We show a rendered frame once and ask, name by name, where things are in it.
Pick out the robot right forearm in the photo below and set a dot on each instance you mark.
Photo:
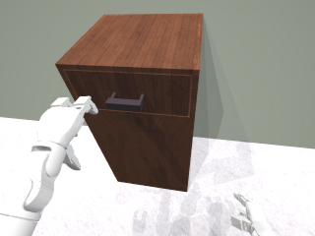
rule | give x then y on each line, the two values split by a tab
262	228

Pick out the handle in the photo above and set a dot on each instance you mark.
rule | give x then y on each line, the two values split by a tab
125	104

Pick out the drawer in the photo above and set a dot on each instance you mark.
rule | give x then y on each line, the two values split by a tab
167	94

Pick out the cabinet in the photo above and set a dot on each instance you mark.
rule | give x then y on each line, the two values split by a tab
147	149

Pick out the left robot hand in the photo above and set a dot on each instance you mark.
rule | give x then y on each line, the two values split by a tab
62	122

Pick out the robot left forearm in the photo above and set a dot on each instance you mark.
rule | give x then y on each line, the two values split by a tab
33	189

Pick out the right robot hand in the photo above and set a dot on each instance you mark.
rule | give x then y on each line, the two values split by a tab
244	219

